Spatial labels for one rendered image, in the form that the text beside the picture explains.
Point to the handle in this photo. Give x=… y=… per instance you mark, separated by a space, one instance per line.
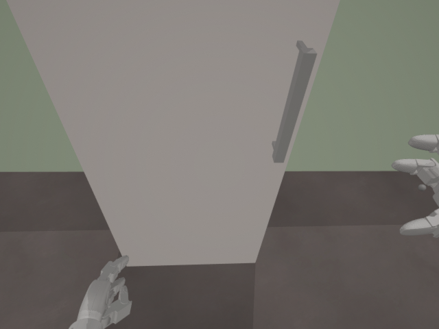
x=300 y=80

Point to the robot left hand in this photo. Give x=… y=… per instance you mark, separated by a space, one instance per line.
x=97 y=303

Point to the robot right hand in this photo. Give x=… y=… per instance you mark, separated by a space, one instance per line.
x=428 y=172

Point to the fridge door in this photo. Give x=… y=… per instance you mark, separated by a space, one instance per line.
x=171 y=107

